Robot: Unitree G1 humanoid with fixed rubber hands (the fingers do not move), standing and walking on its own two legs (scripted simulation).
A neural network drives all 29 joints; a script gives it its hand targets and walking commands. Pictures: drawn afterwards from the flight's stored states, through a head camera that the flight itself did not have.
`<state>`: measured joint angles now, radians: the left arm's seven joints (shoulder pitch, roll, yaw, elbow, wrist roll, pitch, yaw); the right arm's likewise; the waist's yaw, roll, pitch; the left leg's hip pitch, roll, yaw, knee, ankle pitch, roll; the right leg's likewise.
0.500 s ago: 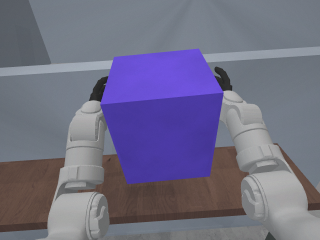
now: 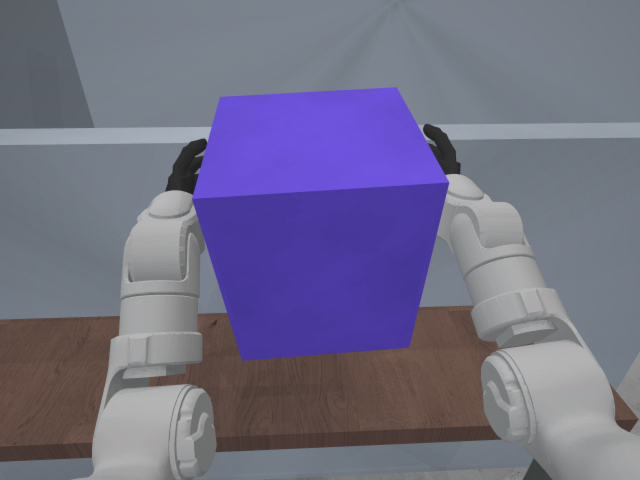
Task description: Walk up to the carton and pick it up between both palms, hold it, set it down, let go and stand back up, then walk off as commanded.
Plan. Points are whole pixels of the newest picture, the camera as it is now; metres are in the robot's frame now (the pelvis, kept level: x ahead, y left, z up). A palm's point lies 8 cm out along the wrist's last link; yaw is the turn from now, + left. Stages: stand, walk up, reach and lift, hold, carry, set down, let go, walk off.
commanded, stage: hold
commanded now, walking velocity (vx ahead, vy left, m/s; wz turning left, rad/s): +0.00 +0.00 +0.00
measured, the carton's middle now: (317, 226) +0.35 +0.02 +0.24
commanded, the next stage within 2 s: set down in 0.14 s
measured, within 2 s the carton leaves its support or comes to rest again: neither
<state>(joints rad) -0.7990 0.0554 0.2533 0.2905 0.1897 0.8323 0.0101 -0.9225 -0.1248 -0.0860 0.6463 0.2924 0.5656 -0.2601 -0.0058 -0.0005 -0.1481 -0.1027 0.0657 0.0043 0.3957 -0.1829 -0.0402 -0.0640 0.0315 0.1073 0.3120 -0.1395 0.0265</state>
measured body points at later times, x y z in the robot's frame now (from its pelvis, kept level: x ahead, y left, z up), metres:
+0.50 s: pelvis +0.01 +0.00 +0.00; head -0.07 +0.02 +0.44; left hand +0.39 +0.18 +0.29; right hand +0.41 -0.13 +0.29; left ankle +0.03 +0.14 -0.75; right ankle +0.03 -0.14 -0.75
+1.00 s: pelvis +0.01 +0.00 +0.00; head -0.05 +0.00 +0.45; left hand +0.37 +0.17 +0.23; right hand +0.42 -0.13 +0.24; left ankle +0.03 +0.14 -0.75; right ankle +0.03 -0.14 -0.75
